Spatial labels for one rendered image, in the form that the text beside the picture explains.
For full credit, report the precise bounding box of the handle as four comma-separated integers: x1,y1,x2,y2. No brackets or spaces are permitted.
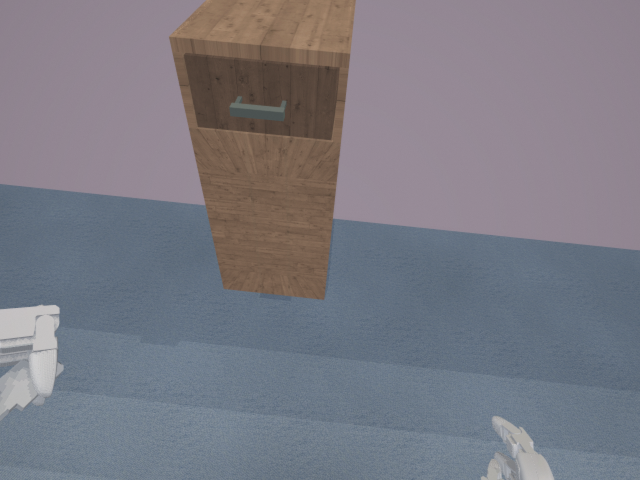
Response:
229,96,287,121

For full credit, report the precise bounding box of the robot right hand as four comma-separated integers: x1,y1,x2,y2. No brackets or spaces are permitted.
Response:
481,416,554,480

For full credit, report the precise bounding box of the robot left hand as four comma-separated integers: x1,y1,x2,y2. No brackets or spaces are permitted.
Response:
0,305,64,421

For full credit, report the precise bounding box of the drawer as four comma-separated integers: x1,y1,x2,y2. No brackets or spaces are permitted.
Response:
184,53,340,140

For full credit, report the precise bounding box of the cabinet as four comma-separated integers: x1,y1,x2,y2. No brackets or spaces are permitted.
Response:
169,0,356,300

